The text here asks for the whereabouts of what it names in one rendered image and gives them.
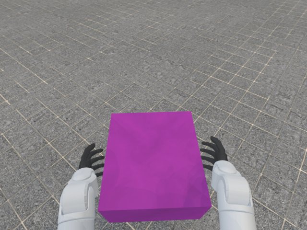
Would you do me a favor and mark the carton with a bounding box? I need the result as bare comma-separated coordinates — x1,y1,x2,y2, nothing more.
98,111,212,223

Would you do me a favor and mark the left robot hand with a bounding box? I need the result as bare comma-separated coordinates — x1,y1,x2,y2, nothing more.
79,143,105,177

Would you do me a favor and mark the left robot forearm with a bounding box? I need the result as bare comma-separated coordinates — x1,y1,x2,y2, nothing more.
58,168,99,230

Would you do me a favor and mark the right robot hand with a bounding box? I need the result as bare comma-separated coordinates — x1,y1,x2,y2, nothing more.
200,136,228,171

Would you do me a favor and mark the right robot forearm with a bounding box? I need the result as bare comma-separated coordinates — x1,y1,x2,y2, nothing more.
211,160,257,230

